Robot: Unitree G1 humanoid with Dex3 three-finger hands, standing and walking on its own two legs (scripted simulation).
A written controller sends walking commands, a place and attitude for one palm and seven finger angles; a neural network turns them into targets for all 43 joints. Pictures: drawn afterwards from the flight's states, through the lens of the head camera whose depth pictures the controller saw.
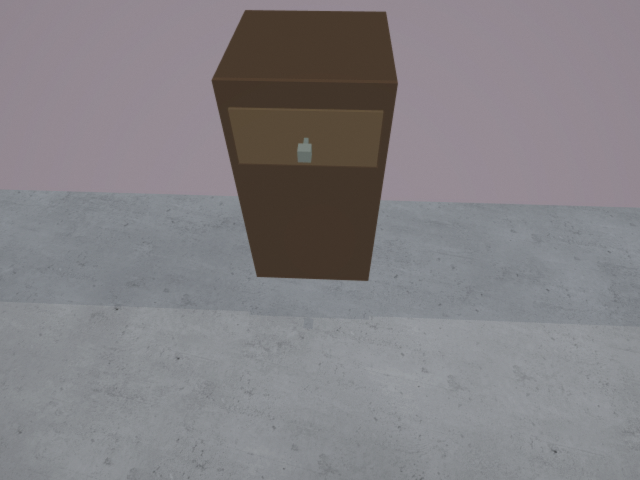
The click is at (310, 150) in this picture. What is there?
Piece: drawer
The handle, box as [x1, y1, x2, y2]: [297, 138, 311, 162]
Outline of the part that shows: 304,138 302,143 298,143 298,161 310,162 311,144 307,143 308,138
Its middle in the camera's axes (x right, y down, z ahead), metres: -0.04 -0.23 +1.00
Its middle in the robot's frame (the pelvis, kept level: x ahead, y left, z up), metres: +0.89 +0.08 -0.13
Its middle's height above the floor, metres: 0.65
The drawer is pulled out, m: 0.00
